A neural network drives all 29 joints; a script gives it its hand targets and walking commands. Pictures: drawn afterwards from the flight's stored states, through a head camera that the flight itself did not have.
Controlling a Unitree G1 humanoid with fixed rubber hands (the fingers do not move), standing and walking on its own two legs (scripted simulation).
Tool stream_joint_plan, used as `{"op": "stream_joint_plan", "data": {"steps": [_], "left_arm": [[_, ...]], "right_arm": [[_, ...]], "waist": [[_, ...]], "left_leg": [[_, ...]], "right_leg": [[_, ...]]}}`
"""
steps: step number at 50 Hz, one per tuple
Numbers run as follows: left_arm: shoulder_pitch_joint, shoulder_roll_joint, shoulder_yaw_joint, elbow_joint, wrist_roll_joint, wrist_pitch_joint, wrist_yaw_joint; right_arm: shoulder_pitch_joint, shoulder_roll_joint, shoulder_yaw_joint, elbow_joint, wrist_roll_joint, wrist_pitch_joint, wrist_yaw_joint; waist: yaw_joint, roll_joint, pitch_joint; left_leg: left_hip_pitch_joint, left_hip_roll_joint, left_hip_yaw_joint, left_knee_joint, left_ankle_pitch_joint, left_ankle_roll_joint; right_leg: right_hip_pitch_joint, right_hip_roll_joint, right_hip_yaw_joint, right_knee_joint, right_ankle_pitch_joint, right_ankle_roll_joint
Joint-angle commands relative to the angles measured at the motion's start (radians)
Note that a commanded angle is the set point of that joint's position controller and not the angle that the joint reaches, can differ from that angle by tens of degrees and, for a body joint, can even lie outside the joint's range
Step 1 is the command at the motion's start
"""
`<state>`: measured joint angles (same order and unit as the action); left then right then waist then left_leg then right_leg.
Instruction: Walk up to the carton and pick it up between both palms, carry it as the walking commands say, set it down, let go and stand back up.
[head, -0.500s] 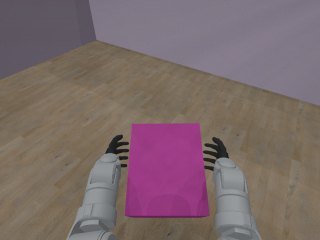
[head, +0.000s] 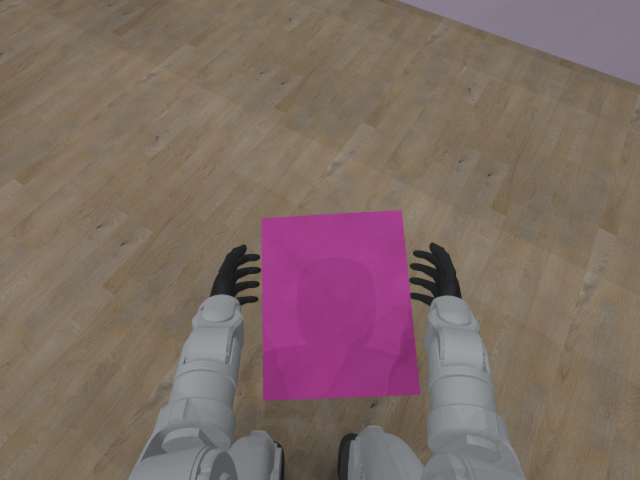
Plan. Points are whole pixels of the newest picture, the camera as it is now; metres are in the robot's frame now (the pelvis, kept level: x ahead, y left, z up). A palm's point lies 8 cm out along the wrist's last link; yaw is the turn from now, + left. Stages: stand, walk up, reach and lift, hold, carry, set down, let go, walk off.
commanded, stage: set down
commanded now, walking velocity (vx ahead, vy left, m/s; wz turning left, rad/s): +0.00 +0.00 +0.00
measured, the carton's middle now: (336, 304) +0.36 -0.02 -0.14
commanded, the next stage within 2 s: none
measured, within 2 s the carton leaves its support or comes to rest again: neither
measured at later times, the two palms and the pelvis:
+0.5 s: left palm (243, 326) +0.32 +0.13 -0.16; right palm (424, 332) +0.32 -0.16 -0.15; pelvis -0.04 +0.00 -0.05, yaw +0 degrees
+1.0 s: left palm (259, 315) +0.37 +0.11 -0.24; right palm (412, 318) +0.37 -0.17 -0.24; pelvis -0.05 -0.01 -0.14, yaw +0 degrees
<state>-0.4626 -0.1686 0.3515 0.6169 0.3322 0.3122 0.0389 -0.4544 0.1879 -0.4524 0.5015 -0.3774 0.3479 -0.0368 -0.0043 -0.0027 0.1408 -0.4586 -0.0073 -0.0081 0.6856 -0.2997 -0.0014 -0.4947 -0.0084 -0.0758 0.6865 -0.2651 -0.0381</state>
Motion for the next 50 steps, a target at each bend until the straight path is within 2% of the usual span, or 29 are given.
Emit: {"op": "stream_joint_plan", "data": {"steps": [1, 2, 3, 4, 6, 10, 12, 13, 14, 15, 19, 20, 23, 25, 28, 29, 31, 32, 34, 37, 39, 40, 41, 42, 44, 45, 48, 49, 50], "left_arm": [[-0.395, -0.854, -0.531, -0.119, -0.16, -0.141, -0.217], [-0.369, -0.849, -0.523, -0.11, -0.158, -0.154, -0.213], [-0.368, -0.836, -0.529, -0.12, -0.151, -0.168, -0.212], [-0.345, -0.839, -0.529, -0.109, -0.148, -0.181, -0.207], [-0.34, -0.822, -0.537, -0.115, -0.15, -0.212, -0.202], [-0.377, -0.773, -0.56, -0.128, -0.174, -0.279, -0.183], [-0.383, -0.74, -0.563, -0.131, -0.165, -0.3, -0.166], [-0.4, -0.717, -0.564, -0.137, -0.161, -0.311, -0.155], [-0.413, -0.695, -0.561, -0.138, -0.159, -0.317, -0.146], [-0.41, -0.689, -0.561, -0.119, -0.16, -0.321, -0.137], [-0.472, -0.629, -0.576, -0.115, -0.176, -0.341, -0.096], [-0.447, -0.636, -0.577, -0.079, -0.175, -0.344, -0.082], [-0.464, -0.585, -0.571, -0.078, -0.185, -0.355, -0.043], [-0.51, -0.542, -0.566, -0.093, -0.198, -0.358, -0.017], [-0.631, -0.448, -0.561, -0.121, -0.214, -0.347, 0.016], [-0.652, -0.421, -0.556, -0.11, -0.216, -0.338, 0.023], [-0.704, -0.372, -0.529, -0.078, -0.215, -0.324, 0.036], [-0.685, -0.372, -0.508, -0.024, -0.206, -0.312, 0.038], [-0.707, -0.39, -0.475, 0.045, -0.196, -0.295, 0.034], [-0.733, -0.461, -0.447, 0.095, -0.19, -0.285, 0.014], [-0.759, -0.509, -0.435, 0.101, -0.191, -0.29, -0.006], [-0.784, -0.517, -0.439, 0.087, -0.195, -0.293, -0.015], [-0.802, -0.534, -0.449, 0.068, -0.203, -0.298, -0.021], [-0.81, -0.565, -0.476, 0.043, -0.219, -0.303, -0.028], [-0.83, -0.581, -0.487, 0.025, -0.224, -0.303, -0.038], [-0.84, -0.589, -0.512, -0.015, -0.238, -0.306, -0.04], [-0.777, -0.619, -0.561, -0.034, -0.259, -0.304, -0.045], [-0.769, -0.605, -0.566, -0.05, -0.26, -0.307, -0.043], [-0.737, -0.621, -0.574, -0.036, -0.257, -0.301, -0.045]], "right_arm": [[-0.285, 0.85, 0.563, 0.127, 0.2, -0.128, 0.237], [-0.281, 0.842, 0.578, 0.116, 0.202, -0.143, 0.237], [-0.273, 0.851, 0.582, 0.118, 0.204, -0.155, 0.237], [-0.255, 0.832, 0.582, 0.126, 0.198, -0.169, 0.236], [-0.257, 0.807, 0.593, 0.114, 0.2, -0.202, 0.229], [-0.252, 0.738, 0.598, 0.113, 0.187, -0.269, 0.201], [-0.224, 0.708, 0.583, 0.158, 0.172, -0.289, 0.19], [-0.239, 0.686, 0.579, 0.153, 0.17, -0.302, 0.186], [-0.275, 0.674, 0.594, 0.141, 0.181, -0.311, 0.185], [-0.286, 0.648, 0.601, 0.125, 0.18, -0.323, 0.179], [-0.416, 0.572, 0.632, 0.066, 0.21, -0.358, 0.156], [-0.456, 0.55, 0.649, 0.032, 0.22, -0.372, 0.151], [-0.495, 0.482, 0.651, 0.035, 0.234, -0.386, 0.123], [-0.549, 0.454, 0.669, 0.012, 0.265, -0.385, 0.103], [-0.616, 0.399, 0.642, 0.045, 0.286, -0.357, 0.076], [-0.603, 0.382, 0.618, 0.096, 0.276, -0.34, 0.069], [-0.649, 0.361, 0.585, 0.129, 0.279, -0.316, 0.055], [-0.657, 0.363, 0.589, 0.158, 0.28, -0.303, 0.054], [-0.69, 0.374, 0.551, 0.221, 0.266, -0.288, 0.056], [-0.73, 0.462, 0.535, 0.28, 0.262, -0.277, 0.067], [-0.761, 0.528, 0.553, 0.275, 0.264, -0.279, 0.072], [-0.782, 0.561, 0.558, 0.265, 0.268, -0.279, 0.074], [-0.792, 0.589, 0.576, 0.254, 0.275, -0.281, 0.075], [-0.802, 0.611, 0.6, 0.216, 0.285, -0.285, 0.074], [-0.801, 0.645, 0.62, 0.225, 0.294, -0.284, 0.074], [-0.828, 0.667, 0.653, 0.161, 0.314, -0.288, 0.074], [-0.791, 0.692, 0.732, 0.083, 0.349, -0.295, 0.062], [-0.783, 0.692, 0.742, 0.079, 0.358, -0.293, 0.059], [-0.763, 0.693, 0.75, 0.081, 0.362, -0.293, 0.059]], "waist": [[-0.034, 0.061, -0.766], [-0.032, 0.035, -0.78], [-0.028, 0.045, -0.803], [-0.041, 0.04, -0.812], [-0.038, 0.048, -0.847], [-0.058, 0.048, -0.932], [-0.066, 0.057, -0.951], [-0.063, 0.068, -0.967], [-0.045, 0.069, -0.974], [-0.049, 0.072, -0.993], [-0.033, 0.07, -1.043], [-0.024, 0.078, -1.053], [-0.037, 0.07, -1.094], [-0.014, 0.068, -1.133], [-0.028, 0.066, -1.135], [-0.038, 0.077, -1.08], [-0.03, 0.077, -1.043], [-0.013, 0.076, -1.003], [-0.015, 0.077, -0.932], [-0.015, 0.071, -0.934], [0.006, 0.038, -0.955], [0.001, 0.024, -0.982], [0.01, 0.02, -1.022], [0.003, 0.013, -1.1], [0.01, 0.009, -1.151], [0.01, 0.003, -1.249], [0.007, 0.0, -1.418], [0.016, -0.004, -1.436], [0.009, -0.002, -1.432]], "left_leg": [[-0.045, -0.093, -0.124, 0.009, 0.492, 0.034], [-0.066, -0.095, -0.126, 0.021, 0.503, 0.035], [-0.098, -0.099, -0.117, 0.035, 0.501, 0.034], [-0.121, -0.101, -0.123, 0.043, 0.506, 0.031], [-0.181, -0.108, -0.112, 0.072, 0.506, 0.026], [-0.295, -0.117, -0.098, 0.133, 0.519, 0.012], [-0.327, -0.119, -0.091, 0.153, 0.512, 0.003], [-0.331, -0.116, -0.086, 0.162, 0.489, 0.001], [-0.346, -0.118, -0.082, 0.178, 0.463, 0.002], [-0.353, -0.12, -0.074, 0.188, 0.441, -0.001], [-0.409, -0.119, -0.064, 0.244, 0.313, 0.003], [-0.414, -0.118, -0.061, 0.251, 0.298, 0.002], [-0.447, -0.122, -0.051, 0.291, 0.202, 0.002], [-0.474, -0.123, -0.037, 0.312, 0.124, 0.009], [-0.529, -0.115, -0.015, 0.339, -0.059, 0.019], [-0.562, -0.114, -0.012, 0.344, -0.105, 0.018], [-0.598, -0.114, 0.008, 0.37, -0.204, 0.024], [-0.625, -0.114, 0.017, 0.384, -0.236, 0.026], [-0.682, -0.114, 0.016, 0.404, -0.293, 0.033], [-0.731, -0.119, 0.007, 0.452, -0.273, 0.04], [-0.781, -0.125, 0.009, 0.495, -0.231, 0.042], [-0.79, -0.126, 0.005, 0.514, -0.209, 0.045], [-0.803, -0.128, 0.007, 0.534, -0.174, 0.043], [-0.795, -0.131, 0.004, 0.551, -0.13, 0.042], [-0.832, -0.134, 0.003, 0.593, -0.069, 0.035], [-0.812, -0.139, 0.001, 0.614, -0.016, 0.034], [-0.827, -0.151, 0.003, 0.668, 0.113, 0.019], [-0.844, -0.154, 0.005, 0.683, 0.125, 0.017], [-0.865, -0.155, 0.003, 0.69, 0.151, 0.014]], "right_leg": [[0.218, 0.087, 0.216, 0.031, 0.611, -0.006], [0.21, 0.087, 0.221, 0.042, 0.635, -0.003], [0.199, 0.086, 0.231, 0.052, 0.652, 0.001], [0.178, 0.09, 0.226, 0.066, 0.657, 0.0], [0.14, 0.091, 0.229, 0.092, 0.671, 0.002], [0.058, 0.103, 0.222, 0.158, 0.698, 0.005], [-0.005, 0.11, 0.219, 0.179, 0.676, 0.006], [-0.043, 0.116, 0.213, 0.189, 0.627, 0.006], [-0.071, 0.118, 0.211, 0.202, 0.589, 0.008], [-0.091, 0.124, 0.199, 0.211, 0.558, 0.009], [-0.184, 0.125, 0.178, 0.262, 0.401, 0.012], [-0.206, 0.127, 0.172, 0.279, 0.374, 0.009], [-0.271, 0.13, 0.158, 0.317, 0.27, 0.007], [-0.282, 0.133, 0.158, 0.338, 0.191, 0.005], [-0.32, 0.129, 0.152, 0.358, 0.004, 0.002], [-0.342, 0.131, 0.156, 0.362, -0.042, -0.003], [-0.362, 0.133, 0.165, 0.365, -0.18, -0.005], [-0.37, 0.133, 0.172, 0.363, -0.236, -0.006], [-0.423, 0.133, 0.181, 0.377, -0.309, -0.011], [-0.457, 0.139, 0.194, 0.416, -0.29, -0.005], [-0.468, 0.145, 0.202, 0.442, -0.243, 0.004], [-0.481, 0.147, 0.198, 0.46, -0.214, 0.011], [-0.474, 0.149, 0.202, 0.473, -0.171, 0.015], [-0.454, 0.154, 0.198, 0.49, -0.115, 0.018], [-0.463, 0.158, 0.199, 0.53, -0.029, 0.027], [-0.44, 0.163, 0.191, 0.56, 0.044, 0.033], [-0.372, 0.164, 0.195, 0.624, 0.259, 0.047], [-0.372, 0.165, 0.199, 0.637, 0.284, 0.051], [-0.377, 0.161, 0.201, 0.651, 0.336, 0.055]]}}
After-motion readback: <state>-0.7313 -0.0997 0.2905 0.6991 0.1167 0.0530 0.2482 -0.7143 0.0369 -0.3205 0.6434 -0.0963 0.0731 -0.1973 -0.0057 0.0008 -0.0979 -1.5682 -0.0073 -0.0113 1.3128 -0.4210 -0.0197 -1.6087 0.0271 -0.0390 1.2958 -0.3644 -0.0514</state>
